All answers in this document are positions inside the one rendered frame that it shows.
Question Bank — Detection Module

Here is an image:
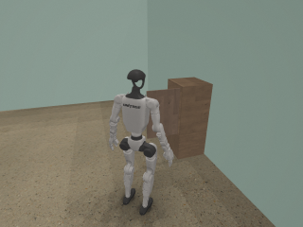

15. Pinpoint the robot left shin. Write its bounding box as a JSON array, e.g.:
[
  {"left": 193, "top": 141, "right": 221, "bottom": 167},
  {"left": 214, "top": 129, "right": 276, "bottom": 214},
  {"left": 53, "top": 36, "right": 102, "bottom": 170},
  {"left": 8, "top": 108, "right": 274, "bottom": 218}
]
[{"left": 123, "top": 165, "right": 134, "bottom": 198}]

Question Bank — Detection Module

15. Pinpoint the robot right upper arm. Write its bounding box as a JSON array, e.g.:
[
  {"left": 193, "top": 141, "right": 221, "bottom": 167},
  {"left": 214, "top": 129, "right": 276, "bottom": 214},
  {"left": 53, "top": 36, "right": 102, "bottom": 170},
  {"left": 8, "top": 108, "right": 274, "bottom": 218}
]
[{"left": 146, "top": 97, "right": 161, "bottom": 132}]

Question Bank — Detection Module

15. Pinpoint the right robot forearm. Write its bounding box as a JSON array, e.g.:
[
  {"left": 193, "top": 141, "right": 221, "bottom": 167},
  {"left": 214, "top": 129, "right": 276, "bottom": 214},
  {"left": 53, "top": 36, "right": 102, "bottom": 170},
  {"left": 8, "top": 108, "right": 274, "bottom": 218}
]
[{"left": 156, "top": 123, "right": 170, "bottom": 152}]

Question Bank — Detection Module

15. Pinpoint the humanoid robot head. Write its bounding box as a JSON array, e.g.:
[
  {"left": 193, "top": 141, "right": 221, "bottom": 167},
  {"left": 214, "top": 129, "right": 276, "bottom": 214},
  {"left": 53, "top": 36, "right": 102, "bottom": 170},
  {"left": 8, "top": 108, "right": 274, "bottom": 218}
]
[{"left": 125, "top": 69, "right": 146, "bottom": 99}]

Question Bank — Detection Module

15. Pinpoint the left robot forearm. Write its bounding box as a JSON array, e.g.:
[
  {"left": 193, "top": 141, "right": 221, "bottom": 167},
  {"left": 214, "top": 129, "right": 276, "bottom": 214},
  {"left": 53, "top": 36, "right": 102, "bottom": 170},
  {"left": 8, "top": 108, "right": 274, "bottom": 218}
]
[{"left": 109, "top": 120, "right": 117, "bottom": 139}]

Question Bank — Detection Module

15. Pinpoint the cupboard door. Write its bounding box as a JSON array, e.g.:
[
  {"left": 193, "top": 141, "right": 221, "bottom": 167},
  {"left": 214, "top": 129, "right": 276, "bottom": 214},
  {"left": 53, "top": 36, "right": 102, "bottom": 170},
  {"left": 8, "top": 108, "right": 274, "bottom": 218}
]
[{"left": 146, "top": 88, "right": 181, "bottom": 139}]

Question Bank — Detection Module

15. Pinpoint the left robot hand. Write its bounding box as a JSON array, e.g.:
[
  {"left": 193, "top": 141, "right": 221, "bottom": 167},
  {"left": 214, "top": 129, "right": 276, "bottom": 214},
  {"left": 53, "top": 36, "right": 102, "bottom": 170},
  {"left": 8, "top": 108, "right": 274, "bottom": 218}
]
[{"left": 109, "top": 137, "right": 119, "bottom": 150}]

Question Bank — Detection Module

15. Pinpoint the right robot hand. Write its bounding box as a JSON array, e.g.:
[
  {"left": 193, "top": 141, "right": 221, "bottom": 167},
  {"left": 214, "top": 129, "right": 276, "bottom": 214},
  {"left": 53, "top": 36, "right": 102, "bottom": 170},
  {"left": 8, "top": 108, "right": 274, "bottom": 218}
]
[{"left": 163, "top": 149, "right": 174, "bottom": 167}]

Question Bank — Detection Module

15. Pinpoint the robot left upper arm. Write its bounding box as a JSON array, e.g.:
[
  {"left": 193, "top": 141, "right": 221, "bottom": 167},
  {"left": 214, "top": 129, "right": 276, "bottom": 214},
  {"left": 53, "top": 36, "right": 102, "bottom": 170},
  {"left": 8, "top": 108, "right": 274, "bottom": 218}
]
[{"left": 110, "top": 94, "right": 126, "bottom": 123}]

